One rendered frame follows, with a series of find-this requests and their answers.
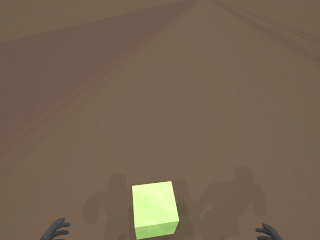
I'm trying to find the right robot hand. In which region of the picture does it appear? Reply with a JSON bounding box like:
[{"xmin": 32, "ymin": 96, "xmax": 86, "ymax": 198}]
[{"xmin": 255, "ymin": 223, "xmax": 283, "ymax": 240}]

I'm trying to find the carton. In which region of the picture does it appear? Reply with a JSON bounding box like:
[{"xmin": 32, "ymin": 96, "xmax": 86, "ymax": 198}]
[{"xmin": 132, "ymin": 181, "xmax": 179, "ymax": 240}]

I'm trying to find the left robot hand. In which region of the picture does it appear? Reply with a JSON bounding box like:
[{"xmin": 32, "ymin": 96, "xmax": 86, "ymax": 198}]
[{"xmin": 40, "ymin": 217, "xmax": 71, "ymax": 240}]

